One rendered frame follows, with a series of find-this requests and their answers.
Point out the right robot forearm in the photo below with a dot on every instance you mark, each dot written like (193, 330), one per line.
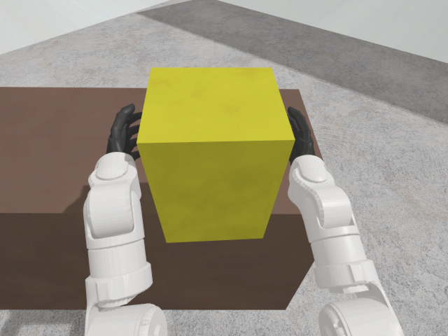
(341, 262)

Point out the left robot upper arm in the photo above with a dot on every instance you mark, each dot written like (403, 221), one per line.
(132, 320)

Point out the right robot hand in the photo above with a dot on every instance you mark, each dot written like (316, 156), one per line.
(304, 144)

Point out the pedestal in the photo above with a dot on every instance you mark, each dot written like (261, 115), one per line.
(50, 141)

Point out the left robot forearm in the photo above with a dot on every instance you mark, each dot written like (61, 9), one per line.
(114, 233)

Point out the carton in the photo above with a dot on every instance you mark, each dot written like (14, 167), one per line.
(214, 143)

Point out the left robot hand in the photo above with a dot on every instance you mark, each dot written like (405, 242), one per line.
(121, 132)

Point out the right robot upper arm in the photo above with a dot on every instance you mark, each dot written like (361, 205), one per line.
(363, 316)

